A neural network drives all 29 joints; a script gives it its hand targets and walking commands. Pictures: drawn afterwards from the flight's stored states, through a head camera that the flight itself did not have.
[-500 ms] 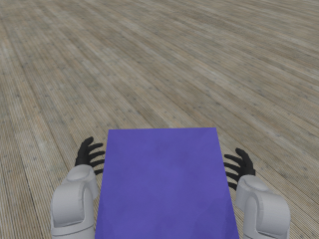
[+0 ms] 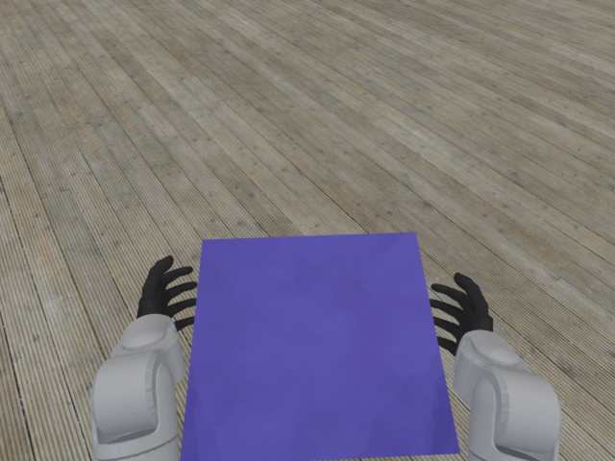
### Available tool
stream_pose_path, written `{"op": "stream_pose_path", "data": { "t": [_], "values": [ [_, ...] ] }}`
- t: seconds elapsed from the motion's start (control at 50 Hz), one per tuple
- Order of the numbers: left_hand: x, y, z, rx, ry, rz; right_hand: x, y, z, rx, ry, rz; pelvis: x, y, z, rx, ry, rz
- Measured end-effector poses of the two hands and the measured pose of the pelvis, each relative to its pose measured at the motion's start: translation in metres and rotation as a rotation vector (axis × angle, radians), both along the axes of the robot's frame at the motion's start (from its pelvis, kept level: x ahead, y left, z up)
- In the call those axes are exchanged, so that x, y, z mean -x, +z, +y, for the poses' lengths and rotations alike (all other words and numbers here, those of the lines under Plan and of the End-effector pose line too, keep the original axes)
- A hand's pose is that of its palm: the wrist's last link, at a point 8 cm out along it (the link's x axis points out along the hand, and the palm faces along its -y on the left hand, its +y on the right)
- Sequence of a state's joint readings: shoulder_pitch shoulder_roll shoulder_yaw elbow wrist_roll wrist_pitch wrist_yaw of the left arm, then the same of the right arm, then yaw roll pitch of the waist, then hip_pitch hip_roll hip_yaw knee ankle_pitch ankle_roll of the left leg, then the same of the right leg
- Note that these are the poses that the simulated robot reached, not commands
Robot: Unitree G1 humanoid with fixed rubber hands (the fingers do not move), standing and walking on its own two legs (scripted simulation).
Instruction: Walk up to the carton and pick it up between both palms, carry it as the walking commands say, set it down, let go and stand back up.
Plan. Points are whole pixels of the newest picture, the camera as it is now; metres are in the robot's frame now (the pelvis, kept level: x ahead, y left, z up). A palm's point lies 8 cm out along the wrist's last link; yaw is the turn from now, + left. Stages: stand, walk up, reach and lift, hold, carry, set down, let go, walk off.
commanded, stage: carry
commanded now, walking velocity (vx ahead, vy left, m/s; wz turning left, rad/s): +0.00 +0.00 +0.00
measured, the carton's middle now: (313, 346) +0.27 +0.01 +0.00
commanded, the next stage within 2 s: hold in 1.98 s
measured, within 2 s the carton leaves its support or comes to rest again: neither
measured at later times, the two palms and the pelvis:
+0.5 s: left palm (175, 262) +0.33 +0.19 +0.09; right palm (453, 275) +0.33 -0.16 +0.09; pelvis +0.09 +0.00 +0.00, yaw +1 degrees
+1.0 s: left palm (169, 290) +0.29 +0.19 +0.08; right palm (458, 299) +0.30 -0.16 +0.09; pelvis +0.06 +0.00 +0.00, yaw +1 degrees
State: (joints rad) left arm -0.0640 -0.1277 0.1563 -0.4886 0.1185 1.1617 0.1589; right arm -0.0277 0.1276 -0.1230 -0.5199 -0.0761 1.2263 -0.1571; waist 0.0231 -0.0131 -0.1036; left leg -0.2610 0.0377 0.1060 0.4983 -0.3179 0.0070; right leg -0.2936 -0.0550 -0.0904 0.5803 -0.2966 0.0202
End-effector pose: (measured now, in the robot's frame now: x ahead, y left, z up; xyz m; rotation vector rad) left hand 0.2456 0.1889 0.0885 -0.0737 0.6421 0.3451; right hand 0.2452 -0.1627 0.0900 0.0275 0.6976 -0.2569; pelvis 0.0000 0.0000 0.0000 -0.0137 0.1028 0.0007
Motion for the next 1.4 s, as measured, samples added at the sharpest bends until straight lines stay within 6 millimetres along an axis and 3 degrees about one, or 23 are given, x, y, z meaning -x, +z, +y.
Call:
{"op": "stream_pose_path", "data": {
  "t": [0.16, 0.32, 0.6, 0.8, 1.04, 1.2, 1.4],
  "values": [
    [-0.038, 0.005, -0.002, -0.009, -0.002, 0.008, -0.039, 0.000, -0.003, -0.012, -0.002, 0.006, -0.037, 0.005, -0.001, -0.005, -0.001, 0.021],
    [-0.065, 0.002, 0.011, 0.017, 0.005, -0.011, -0.068, 0.009, 0.011, 0.013, 0.006, -0.020, -0.068, 0.002, 0.009, 0.013, 0.007, -0.010],
    [-0.086, 0.004, 0.004, -0.001, 0.007, -0.016, -0.090, 0.005, 0.004, -0.002, 0.007, -0.027, -0.090, 0.000, 0.003, 0.000, 0.011, -0.013],
    [-0.077, 0.000, 0.004, 0.004, -0.001, -0.007, -0.081, 0.004, 0.003, 0.005, 0.003, -0.026, -0.082, -0.002, 0.003, 0.001, 0.012, -0.024],
    [-0.042, -0.010, 0.000, 0.015, 0.002, -0.004, -0.048, -0.003, 0.000, 0.014, 0.012, -0.031, -0.049, -0.005, -0.001, -0.007, 0.013, -0.059],
    [-0.019, -0.003, -0.007, 0.002, -0.003, -0.023, -0.024, 0.000, -0.008, 0.001, 0.006, -0.054, -0.028, -0.005, -0.006, -0.014, 0.014, -0.086],
    [-0.002, -0.013, -0.007, 0.009, -0.005, 0.018, -0.009, -0.008, -0.008, 0.006, 0.011, -0.020, -0.013, -0.004, -0.006, -0.013, 0.015, -0.101]
  ]
}}
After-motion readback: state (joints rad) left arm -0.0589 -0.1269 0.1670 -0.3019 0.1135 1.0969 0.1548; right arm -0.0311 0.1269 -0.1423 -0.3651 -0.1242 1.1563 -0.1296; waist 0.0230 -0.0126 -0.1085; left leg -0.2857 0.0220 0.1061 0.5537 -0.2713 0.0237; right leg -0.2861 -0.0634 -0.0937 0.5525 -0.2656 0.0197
